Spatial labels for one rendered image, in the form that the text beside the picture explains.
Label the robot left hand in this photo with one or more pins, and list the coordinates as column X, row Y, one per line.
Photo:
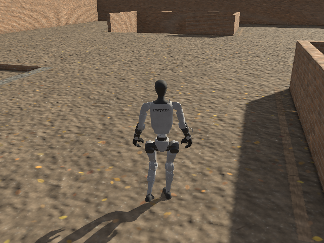
column 139, row 140

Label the robot right hand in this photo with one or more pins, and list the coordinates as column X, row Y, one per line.
column 185, row 141

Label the robot left thigh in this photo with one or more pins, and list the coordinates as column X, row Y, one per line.
column 150, row 150

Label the right robot upper arm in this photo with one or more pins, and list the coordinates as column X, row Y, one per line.
column 180, row 114

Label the left robot upper arm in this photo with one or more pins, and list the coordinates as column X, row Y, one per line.
column 142, row 117

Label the robot right forearm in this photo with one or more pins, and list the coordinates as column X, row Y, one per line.
column 186, row 132

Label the robot right shin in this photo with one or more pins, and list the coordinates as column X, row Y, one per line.
column 169, row 178

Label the robot left forearm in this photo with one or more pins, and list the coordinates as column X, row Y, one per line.
column 137, row 133

